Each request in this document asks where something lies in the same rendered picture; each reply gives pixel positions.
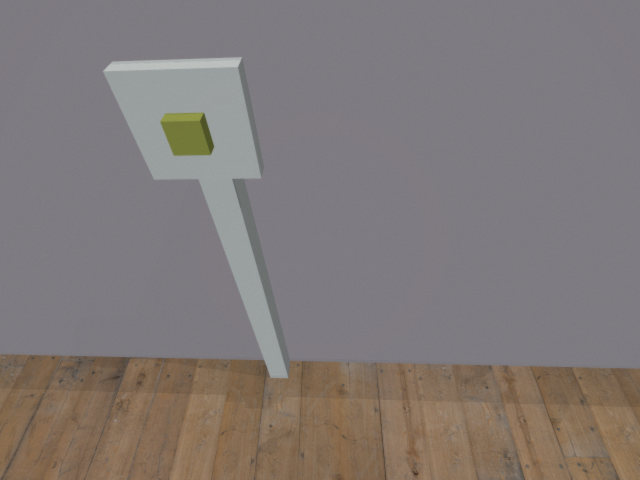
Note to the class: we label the button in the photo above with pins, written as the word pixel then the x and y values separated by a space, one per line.
pixel 187 133

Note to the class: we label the panel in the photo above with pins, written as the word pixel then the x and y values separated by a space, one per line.
pixel 145 91

